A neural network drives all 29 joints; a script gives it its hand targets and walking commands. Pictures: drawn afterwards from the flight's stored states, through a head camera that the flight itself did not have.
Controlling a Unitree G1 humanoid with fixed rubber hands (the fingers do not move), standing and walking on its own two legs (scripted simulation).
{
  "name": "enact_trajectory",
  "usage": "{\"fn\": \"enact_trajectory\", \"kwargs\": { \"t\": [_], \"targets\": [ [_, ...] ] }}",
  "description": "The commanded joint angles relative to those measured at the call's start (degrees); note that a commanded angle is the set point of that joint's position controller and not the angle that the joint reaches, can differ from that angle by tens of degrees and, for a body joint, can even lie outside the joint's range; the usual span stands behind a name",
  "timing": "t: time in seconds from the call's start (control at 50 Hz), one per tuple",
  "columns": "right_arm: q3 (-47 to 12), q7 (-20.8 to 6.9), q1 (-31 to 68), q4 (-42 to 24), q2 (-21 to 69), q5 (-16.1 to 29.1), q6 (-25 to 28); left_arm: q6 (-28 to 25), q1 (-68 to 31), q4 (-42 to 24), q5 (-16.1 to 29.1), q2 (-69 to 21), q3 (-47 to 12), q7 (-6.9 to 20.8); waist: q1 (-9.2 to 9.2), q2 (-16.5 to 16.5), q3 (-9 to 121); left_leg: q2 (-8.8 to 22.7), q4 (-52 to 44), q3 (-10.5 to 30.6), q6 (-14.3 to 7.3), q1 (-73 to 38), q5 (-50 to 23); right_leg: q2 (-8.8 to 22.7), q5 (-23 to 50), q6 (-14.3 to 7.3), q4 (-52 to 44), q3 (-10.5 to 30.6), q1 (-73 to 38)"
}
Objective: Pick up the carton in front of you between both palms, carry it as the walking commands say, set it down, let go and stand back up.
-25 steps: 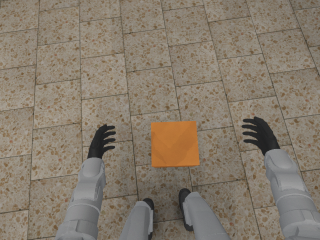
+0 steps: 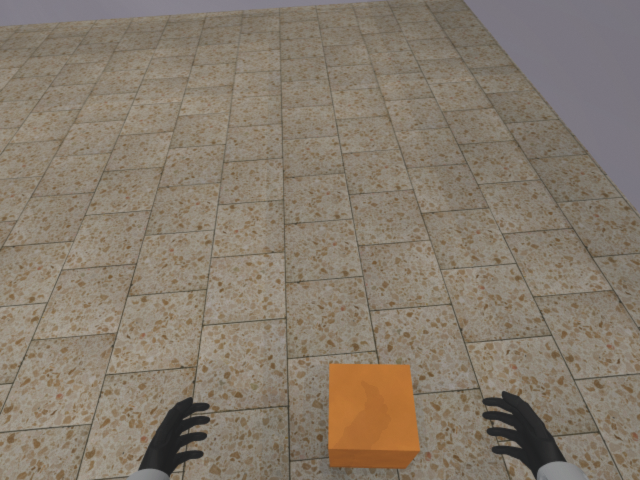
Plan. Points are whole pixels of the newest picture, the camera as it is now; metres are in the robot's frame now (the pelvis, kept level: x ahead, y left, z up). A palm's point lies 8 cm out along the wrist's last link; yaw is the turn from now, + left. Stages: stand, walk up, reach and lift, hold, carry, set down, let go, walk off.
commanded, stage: let go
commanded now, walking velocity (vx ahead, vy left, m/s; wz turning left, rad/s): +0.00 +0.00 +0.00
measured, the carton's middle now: (368, 417) +0.36 -0.08 -0.65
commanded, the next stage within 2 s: stand in 0.32 s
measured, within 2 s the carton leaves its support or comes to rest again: neither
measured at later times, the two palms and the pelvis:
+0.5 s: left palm out of the picture +0.13 +0.27 -0.09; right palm (584, 465) +0.15 -0.29 -0.08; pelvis +0.00 -0.01 -0.01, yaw +1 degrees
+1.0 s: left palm out of the picture +0.12 +0.27 -0.09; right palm (603, 479) +0.14 -0.31 -0.09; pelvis +0.01 -0.02 +0.00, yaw +2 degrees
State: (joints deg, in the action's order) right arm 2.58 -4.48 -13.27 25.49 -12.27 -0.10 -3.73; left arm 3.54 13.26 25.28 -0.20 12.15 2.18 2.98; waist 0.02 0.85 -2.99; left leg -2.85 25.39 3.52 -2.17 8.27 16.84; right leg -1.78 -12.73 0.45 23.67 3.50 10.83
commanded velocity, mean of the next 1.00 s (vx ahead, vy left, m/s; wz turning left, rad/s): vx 0.00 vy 0.00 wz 0.00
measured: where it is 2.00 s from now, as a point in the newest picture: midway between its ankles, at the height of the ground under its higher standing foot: outside the picture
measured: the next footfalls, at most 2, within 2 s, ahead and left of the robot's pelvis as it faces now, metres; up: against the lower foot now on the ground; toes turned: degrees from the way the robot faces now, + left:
none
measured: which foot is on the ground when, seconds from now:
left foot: down 0.00-1.00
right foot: down 0.00-1.00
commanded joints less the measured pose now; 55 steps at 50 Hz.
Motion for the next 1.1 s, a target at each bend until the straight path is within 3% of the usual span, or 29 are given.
{"fn": "enact_trajectory", "kwargs": {
  "t": [0.0, 0.26, 0.28, 0.3, 0.32, 0.4, 0.58, 0.86, 1.08],
  "targets": [
    [2.2, -0.1, 3.0, -5.7, -6.3, -0.6, -1.4, 1.1, -3.2, -5.8, 0.0, 3.5, 0.7, 0.3, -0.25, 1.8, -0.6, 3.8, -8.1, -0.2, 2.8, 7.9, -6.4, -1.6, 6.0, 0.4, 0.1, -4.0, -11.2],
    [1.9, 0.1, 2.7, -7.8, -5.8, -0.7, -3.8, 3.6, -2.9, -6.5, -0.8, 4.3, 1.7, 0.5, 0.18, 1.0, 0.2, 2.7, -4.9, -0.9, 3.0, 2.4, -14.1, -1.3, 9.9, -0.2, 0.3, -2.9, -11.8],
    [2.7, 1.6, 4.8, -10.7, -8.2, -2.0, -6.9, 1.9, 0.2, -2.9, 0.5, 4.3, 1.5, -0.7, -0.19, -0.7, 3.1, 2.9, -2.6, -0.5, 3.1, -1.3, -19.1, -2.6, 8.8, 0.4, 2.0, -3.1, -9.5],
    [2.0, 2.2, 2.8, -9.5, -7.6, -1.9, -7.6, 1.6, -0.6, -4.1, 0.3, 4.4, 1.5, -1.2, 0.23, 0.3, 2.9, 2.6, -2.0, -0.5, 3.4, -1.5, -20.7, -2.6, 8.8, 0.3, 2.1, -3.1, -8.5],
    [3.4, 4.6, 4.6, -1.3, -13.0, -1.2, -3.2, 0.2, -2.7, 4.0, -1.8, 12.3, 3.4, -3.5, 1.04, 1.1, 2.5, 4.0, 0.2, 0.5, 3.7, 6.1, -12.5, 2.7, 8.1, 1.0, 2.2, -1.6, -2.2],
    [2.4, 5.4, 3.8, 2.2, -11.1, -2.1, 1.4, -2.0, -4.1, 7.1, -2.6, 11.1, 2.5, -4.6, -0.20, 0.5, 3.1, 4.8, -0.5, 2.7, 2.8, 4.1, -3.7, 3.8, 1.5, -0.1, 1.3, 1.4, 2.1],
    [2.0, 5.7, 3.7, 8.5, -14.0, -2.0, 3.3, -3.8, -4.9, 13.9, -2.2, 13.5, 2.2, -4.7, -0.33, -0.8, 6.5, 5.7, 0.6, 4.0, 2.3, 0.8, -15.1, 5.2, 12.6, -1.1, 1.6, 2.4, -0.6],
    [0.6, 6.2, 3.5, 14.1, -16.1, -1.6, 4.2, -4.5, -6.3, 19.6, -1.7, 15.8, 1.9, -4.6, 0.23, -0.7, 5.4, 6.5, -1.0, 4.9, 1.8, 0.8, -17.0, 6.1, 15.8, -1.5, 0.2, 3.2, -4.6],
    [0.1, 6.3, 4.2, 17.5, -17.0, -1.4, 4.5, -4.5, -7.6, 23.3, -1.4, 16.5, 1.6, -4.3, 0.32, -0.5, 4.3, 7.1, -3.5, 5.3, 1.5, 0.1, -15.4, 6.5, 13.8, -1.5, -1.9, 3.6, -5.5]
  ]
}}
